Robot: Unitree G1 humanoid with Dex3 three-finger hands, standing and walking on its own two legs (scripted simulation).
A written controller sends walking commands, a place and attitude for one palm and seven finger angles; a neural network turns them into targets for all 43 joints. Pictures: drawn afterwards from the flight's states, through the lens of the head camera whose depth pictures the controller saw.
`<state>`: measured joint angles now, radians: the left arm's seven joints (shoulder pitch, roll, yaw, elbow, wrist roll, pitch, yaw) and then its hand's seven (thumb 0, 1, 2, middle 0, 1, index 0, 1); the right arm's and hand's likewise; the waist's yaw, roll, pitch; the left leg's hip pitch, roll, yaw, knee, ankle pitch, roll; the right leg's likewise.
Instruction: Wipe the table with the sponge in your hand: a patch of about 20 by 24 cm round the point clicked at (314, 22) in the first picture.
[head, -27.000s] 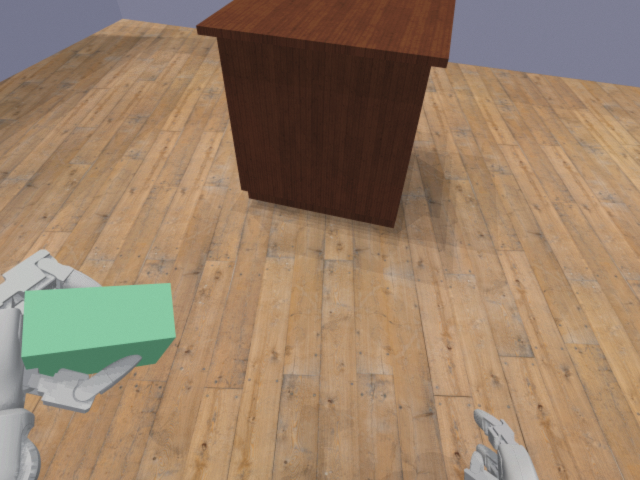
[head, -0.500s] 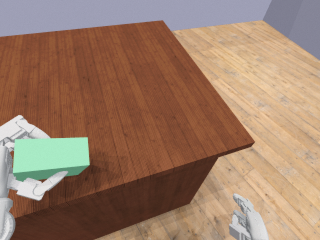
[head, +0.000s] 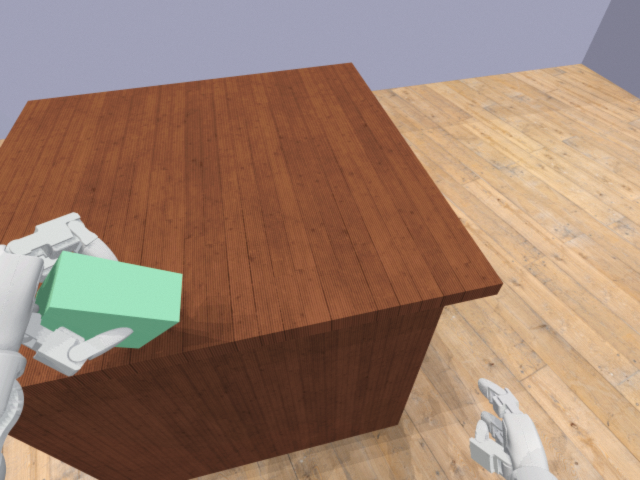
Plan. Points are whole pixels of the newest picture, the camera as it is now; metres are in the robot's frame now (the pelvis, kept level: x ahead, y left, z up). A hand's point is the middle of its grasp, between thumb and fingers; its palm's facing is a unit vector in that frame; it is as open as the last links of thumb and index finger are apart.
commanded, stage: turn the palm down, sponge in hand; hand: left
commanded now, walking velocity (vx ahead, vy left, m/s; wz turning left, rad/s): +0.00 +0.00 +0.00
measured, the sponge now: (123, 308) +0.24 +0.24 +0.14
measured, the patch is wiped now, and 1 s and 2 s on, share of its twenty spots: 0.00 0.00 0.00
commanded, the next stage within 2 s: move the sponge above the wiping area in 1.80 s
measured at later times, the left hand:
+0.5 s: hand (65, 246) +0.25 +0.28 +0.21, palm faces +0.33 -0.40 -0.86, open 9.4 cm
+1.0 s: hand (6, 242) +0.25 +0.33 +0.22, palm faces +0.24 -0.19 -0.95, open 9.4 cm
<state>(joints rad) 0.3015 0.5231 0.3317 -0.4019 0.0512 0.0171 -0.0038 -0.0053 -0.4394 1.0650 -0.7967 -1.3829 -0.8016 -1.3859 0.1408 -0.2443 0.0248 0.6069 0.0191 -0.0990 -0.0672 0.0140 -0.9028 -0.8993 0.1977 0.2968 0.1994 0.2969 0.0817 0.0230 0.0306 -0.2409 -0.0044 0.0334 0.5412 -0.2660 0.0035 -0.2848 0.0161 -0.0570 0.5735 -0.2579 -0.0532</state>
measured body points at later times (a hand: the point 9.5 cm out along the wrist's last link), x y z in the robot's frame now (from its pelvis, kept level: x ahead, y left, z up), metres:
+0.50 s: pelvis +0.03 -0.01 +0.00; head +0.04 -0.06 +0.44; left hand +0.23 +0.29 +0.26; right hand +0.23 -0.25 -0.10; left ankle +0.02 +0.12 -0.73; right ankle +0.03 -0.08 -0.73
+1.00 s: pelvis +0.01 +0.02 +0.01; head +0.01 -0.03 +0.46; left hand +0.23 +0.34 +0.27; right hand +0.26 -0.17 -0.07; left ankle +0.02 +0.12 -0.73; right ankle +0.03 -0.08 -0.73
